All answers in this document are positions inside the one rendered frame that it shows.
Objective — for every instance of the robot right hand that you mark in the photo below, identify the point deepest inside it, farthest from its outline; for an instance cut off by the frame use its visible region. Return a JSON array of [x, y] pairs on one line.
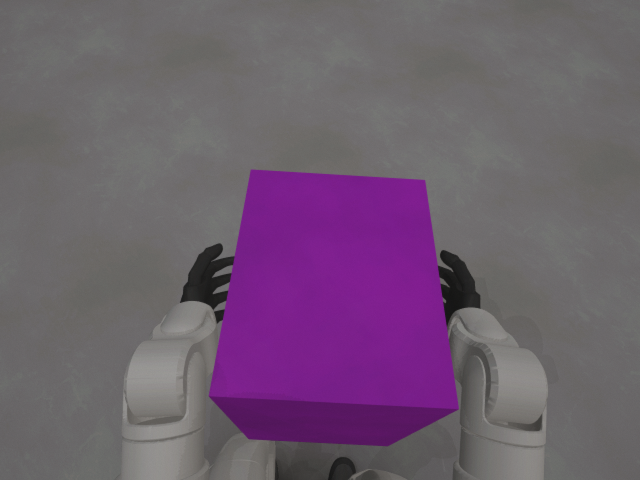
[[461, 292]]

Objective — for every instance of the right robot foot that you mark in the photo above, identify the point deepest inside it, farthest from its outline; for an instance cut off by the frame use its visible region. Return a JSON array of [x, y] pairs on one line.
[[342, 469]]

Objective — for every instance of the carton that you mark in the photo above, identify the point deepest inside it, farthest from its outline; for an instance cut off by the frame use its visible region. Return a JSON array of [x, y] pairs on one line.
[[334, 328]]

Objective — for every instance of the left robot forearm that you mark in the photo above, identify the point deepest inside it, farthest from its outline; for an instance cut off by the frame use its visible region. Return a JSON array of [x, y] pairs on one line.
[[164, 397]]

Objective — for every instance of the robot left hand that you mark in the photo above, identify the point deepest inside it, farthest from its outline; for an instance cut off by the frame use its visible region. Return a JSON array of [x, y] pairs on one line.
[[201, 285]]

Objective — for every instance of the right robot forearm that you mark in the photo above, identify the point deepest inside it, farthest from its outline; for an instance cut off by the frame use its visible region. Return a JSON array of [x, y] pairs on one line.
[[503, 401]]

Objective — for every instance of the left robot thigh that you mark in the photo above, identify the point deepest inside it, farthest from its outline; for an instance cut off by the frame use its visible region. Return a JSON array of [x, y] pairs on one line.
[[244, 459]]

